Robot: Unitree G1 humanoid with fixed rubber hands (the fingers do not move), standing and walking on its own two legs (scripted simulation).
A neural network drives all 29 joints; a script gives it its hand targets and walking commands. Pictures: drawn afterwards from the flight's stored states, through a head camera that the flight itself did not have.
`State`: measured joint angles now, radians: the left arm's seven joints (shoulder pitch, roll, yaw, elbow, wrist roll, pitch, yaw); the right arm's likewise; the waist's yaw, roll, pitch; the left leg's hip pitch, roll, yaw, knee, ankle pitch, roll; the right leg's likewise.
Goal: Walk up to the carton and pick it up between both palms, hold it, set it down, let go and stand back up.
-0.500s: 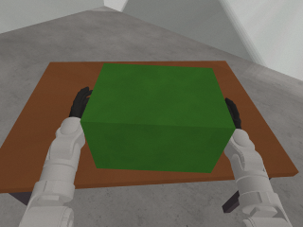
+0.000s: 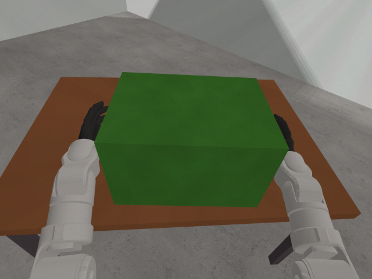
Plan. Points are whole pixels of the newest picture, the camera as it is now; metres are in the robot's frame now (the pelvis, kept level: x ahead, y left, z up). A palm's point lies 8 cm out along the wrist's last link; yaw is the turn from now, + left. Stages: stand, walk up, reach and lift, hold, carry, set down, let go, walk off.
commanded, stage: reach and lift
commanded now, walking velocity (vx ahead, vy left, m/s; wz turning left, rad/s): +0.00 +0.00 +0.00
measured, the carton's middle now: (188, 138) +0.39 -0.01 +0.11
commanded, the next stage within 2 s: hold in 0.60 s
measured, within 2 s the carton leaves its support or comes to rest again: neither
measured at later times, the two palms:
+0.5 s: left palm (90, 134) +0.36 +0.19 +0.15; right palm (285, 147) +0.34 -0.22 +0.13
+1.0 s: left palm (78, 133) +0.34 +0.20 +0.17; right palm (283, 138) +0.35 -0.21 +0.16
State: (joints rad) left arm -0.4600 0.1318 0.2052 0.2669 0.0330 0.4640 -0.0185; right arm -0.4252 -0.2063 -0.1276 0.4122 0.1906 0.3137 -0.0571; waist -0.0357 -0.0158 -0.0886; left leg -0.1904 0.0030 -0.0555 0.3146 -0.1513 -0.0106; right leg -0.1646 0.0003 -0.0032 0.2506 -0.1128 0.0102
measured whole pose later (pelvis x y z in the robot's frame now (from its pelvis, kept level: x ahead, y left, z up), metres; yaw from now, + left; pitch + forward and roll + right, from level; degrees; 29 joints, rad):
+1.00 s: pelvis -0.01 +0.00 +0.00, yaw +0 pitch -1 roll -1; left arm -0.49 0.12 0.25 0.15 0.07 0.63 -0.02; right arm -0.50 -0.24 -0.11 0.38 0.26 0.44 -0.08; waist -0.02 -0.02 -0.09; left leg -0.16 0.01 -0.06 0.32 -0.15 -0.01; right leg -0.13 0.01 0.01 0.25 -0.11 0.01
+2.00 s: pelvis -0.01 -0.01 +0.00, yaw +0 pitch +0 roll -1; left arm -0.50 0.12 0.26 0.13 0.06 0.64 -0.03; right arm -0.50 -0.23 -0.12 0.33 0.25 0.47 -0.09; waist -0.03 -0.01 -0.11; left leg -0.17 0.01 -0.06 0.31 -0.14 -0.02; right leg -0.15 0.01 0.01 0.25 -0.11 0.00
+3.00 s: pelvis -0.01 -0.01 +0.00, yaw +0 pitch +0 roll -1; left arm -0.51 0.13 0.27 0.16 0.07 0.66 -0.04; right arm -0.51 -0.22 -0.13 0.35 0.24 0.49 -0.09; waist -0.02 -0.01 -0.10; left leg -0.17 0.01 -0.06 0.32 -0.15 -0.02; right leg -0.14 0.01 0.01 0.26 -0.11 0.00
